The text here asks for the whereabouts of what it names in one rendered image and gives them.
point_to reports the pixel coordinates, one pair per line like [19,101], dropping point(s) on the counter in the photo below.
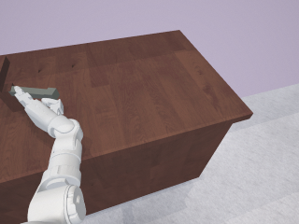
[152,111]

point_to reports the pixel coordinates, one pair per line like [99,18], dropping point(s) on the tap lever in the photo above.
[37,93]

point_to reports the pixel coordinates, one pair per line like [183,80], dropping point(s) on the robot left hand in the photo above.
[40,112]

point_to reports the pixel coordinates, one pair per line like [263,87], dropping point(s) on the robot left upper arm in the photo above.
[62,205]

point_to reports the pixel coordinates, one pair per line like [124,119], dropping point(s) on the left robot forearm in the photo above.
[65,156]

